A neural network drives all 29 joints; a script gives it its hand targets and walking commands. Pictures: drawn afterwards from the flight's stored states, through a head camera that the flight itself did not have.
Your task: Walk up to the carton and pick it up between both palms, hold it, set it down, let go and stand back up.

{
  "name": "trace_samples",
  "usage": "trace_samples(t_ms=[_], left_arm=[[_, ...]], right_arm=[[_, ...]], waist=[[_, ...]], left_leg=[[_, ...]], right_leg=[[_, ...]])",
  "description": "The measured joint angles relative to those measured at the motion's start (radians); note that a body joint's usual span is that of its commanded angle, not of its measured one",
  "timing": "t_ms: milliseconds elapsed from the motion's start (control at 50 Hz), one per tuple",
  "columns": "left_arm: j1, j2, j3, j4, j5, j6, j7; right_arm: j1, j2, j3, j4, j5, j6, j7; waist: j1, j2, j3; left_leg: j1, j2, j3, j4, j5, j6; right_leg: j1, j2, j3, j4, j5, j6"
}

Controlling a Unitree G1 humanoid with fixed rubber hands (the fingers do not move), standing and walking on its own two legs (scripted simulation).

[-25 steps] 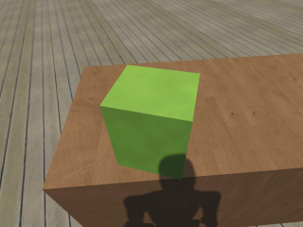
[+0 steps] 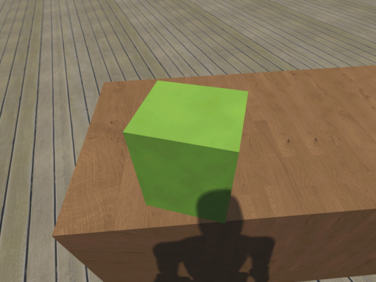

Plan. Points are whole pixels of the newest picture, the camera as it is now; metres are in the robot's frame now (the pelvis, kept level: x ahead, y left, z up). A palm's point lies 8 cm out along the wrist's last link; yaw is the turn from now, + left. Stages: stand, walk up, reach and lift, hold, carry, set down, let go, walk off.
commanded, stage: stand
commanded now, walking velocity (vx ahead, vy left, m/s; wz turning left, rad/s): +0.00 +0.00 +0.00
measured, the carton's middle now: (192, 153) +0.41 +0.00 +0.07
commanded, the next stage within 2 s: walk up in 1.46 s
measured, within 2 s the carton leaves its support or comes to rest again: neither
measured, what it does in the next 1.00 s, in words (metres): stands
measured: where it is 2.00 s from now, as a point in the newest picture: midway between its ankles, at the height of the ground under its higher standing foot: outside the picture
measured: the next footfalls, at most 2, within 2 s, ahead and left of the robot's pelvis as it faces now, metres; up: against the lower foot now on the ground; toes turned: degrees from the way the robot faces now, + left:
none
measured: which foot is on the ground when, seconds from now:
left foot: down 0.00-1.00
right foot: down 0.00-1.00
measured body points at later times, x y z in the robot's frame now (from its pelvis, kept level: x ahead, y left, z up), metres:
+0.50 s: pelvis +0.00 +0.00 +0.00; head +0.01 +0.00 +0.45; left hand +0.00 +0.24 -0.15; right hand +0.00 -0.24 -0.15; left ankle +0.00 +0.11 -0.74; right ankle +0.01 -0.13 -0.74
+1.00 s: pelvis +0.00 +0.00 +0.00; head +0.01 +0.00 +0.45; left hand +0.00 +0.24 -0.15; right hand +0.00 -0.24 -0.15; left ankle +0.00 +0.11 -0.74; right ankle +0.01 -0.13 -0.74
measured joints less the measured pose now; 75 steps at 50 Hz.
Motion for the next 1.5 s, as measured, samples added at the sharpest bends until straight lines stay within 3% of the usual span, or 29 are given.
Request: trace_samples(t_ms=[1500], left_arm=[[-0.007,-0.023,0.001,0.055,0.0,-0.003,0.008]], right_arm=[[0.0,0.025,-0.003,0.049,0.001,-0.004,-0.008]], waist=[[0.0,-0.002,0.005]], left_leg=[[0.012,-0.002,0.0,-0.016,0.002,0.001]], right_leg=[[0.012,-0.002,0.0,-0.015,0.001,0.002]])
